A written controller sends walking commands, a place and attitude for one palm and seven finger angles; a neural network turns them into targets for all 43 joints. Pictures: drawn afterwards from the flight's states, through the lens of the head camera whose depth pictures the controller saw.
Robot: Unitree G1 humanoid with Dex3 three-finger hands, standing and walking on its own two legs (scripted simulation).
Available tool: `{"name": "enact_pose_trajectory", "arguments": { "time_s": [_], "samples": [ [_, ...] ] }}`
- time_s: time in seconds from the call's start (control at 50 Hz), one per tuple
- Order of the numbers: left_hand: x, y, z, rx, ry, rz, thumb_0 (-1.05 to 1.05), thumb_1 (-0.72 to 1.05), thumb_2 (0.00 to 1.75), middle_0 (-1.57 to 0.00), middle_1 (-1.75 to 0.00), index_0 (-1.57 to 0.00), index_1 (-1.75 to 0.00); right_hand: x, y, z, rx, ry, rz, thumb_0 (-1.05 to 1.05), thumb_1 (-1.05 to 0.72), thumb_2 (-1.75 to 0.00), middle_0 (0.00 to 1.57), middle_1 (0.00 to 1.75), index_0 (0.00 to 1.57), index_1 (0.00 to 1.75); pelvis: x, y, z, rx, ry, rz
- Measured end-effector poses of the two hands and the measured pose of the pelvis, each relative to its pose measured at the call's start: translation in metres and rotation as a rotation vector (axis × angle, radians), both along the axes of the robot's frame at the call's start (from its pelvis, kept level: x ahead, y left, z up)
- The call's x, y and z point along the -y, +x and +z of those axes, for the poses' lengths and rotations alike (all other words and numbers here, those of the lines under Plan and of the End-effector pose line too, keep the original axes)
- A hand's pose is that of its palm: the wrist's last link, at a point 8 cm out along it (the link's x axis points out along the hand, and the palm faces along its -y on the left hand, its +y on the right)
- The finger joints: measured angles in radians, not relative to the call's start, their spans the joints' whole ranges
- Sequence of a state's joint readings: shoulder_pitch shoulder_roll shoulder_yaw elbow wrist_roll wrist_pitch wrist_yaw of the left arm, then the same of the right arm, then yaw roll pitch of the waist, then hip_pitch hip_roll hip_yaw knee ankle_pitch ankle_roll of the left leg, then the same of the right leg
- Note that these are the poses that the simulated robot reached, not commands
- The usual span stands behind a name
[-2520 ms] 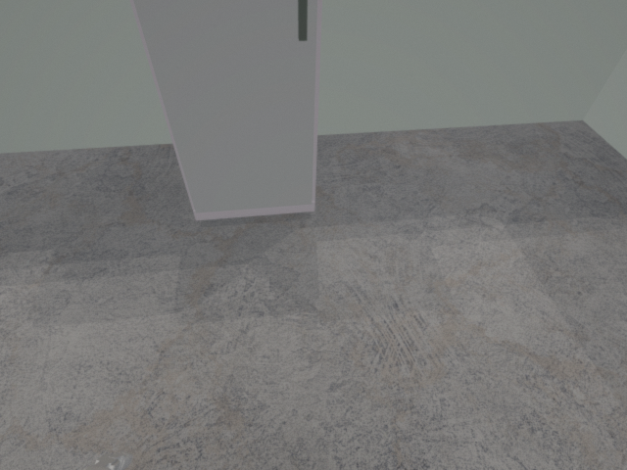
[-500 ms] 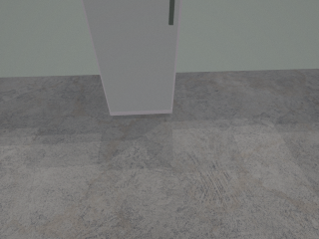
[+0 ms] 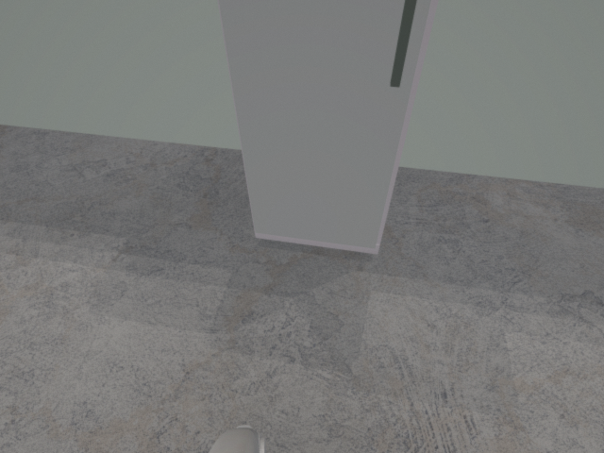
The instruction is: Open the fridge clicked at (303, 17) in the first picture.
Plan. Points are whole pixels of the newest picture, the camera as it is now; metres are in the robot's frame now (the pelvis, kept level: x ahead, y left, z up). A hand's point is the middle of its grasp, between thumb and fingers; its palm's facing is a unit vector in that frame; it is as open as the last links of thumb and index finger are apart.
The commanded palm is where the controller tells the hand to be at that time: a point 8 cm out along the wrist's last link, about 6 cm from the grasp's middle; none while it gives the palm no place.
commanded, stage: walk to a spot facing it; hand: right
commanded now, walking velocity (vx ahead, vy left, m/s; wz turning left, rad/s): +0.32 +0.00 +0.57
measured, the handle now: out of the picture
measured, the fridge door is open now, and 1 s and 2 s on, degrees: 0 0 0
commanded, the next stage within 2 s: turn to face it in 0.20 s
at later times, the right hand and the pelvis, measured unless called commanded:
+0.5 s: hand (384, 361) +0.31 -0.12 -0.17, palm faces -0.18 +0.96 -0.21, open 7.2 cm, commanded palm none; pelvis +0.19 +0.04 -0.01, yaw +10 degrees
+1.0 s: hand (407, 375) +0.29 -0.16 -0.17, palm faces +0.05 +0.97 -0.24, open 7.4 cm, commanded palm none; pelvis +0.26 +0.03 +0.00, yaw +0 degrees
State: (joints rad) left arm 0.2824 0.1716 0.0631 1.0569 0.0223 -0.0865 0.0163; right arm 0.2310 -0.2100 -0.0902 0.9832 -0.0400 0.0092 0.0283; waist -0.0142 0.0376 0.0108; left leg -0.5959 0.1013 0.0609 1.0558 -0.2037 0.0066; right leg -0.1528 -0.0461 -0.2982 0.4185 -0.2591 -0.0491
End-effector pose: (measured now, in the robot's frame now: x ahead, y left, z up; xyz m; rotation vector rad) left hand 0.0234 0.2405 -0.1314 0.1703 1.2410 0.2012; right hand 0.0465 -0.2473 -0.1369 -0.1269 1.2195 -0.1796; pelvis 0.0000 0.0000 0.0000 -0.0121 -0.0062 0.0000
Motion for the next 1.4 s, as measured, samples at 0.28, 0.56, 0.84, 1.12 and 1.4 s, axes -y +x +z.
{"name": "enact_pose_trajectory", "arguments": {
  "time_s": [0.28,0.56,0.84,1.12,1.4],
  "samples": [
    [-0.001,-0.032,-0.029,-0.328,-0.113,0.266,0.01,0.91,0.90,-0.20,-0.30,-0.20,-0.30,-0.073,0.254,-0.002,0.190,-0.009,0.313,0.00,-0.91,-0.90,0.19,0.29,0.20,0.30,-0.039,0.121,-0.026,0.006,0.000,0.144],
    [-0.027,0.179,-0.011,-0.005,-0.027,0.170,0.00,0.92,0.90,-0.20,-0.30,-0.19,-0.30,-0.062,0.271,-0.008,0.044,0.003,0.222,-0.01,-0.94,-0.90,0.20,0.30,0.20,0.30,-0.034,0.207,-0.008,0.017,0.052,0.141],
    [-0.007,0.264,0.000,-0.030,-0.004,0.018,0.01,0.93,0.90,-0.20,-0.30,-0.20,-0.30,-0.026,0.243,-0.015,-0.122,0.017,0.045,0.00,-0.91,-0.90,0.20,0.29,0.20,0.30,-0.013,0.254,-0.002,-0.016,0.034,0.042],
    [-0.046,0.293,-0.022,-0.033,-0.074,-0.050,0.01,0.91,0.90,-0.20,-0.30,-0.20,-0.30,-0.059,0.228,0.004,-0.056,-0.063,-0.043,0.00,-0.91,-0.90,0.20,0.29,0.20,0.30,-0.052,0.254,-0.006,0.006,-0.003,-0.057],
    [-0.023,0.334,-0.006,0.003,-0.015,-0.207,0.01,0.91,0.90,-0.20,-0.30,-0.19,-0.30,-0.060,0.155,-0.017,-0.166,0.045,-0.186,0.00,-0.91,-0.90,0.20,0.30,0.20,0.30,-0.032,0.262,-0.008,0.002,0.024,-0.145]
  ]
}}
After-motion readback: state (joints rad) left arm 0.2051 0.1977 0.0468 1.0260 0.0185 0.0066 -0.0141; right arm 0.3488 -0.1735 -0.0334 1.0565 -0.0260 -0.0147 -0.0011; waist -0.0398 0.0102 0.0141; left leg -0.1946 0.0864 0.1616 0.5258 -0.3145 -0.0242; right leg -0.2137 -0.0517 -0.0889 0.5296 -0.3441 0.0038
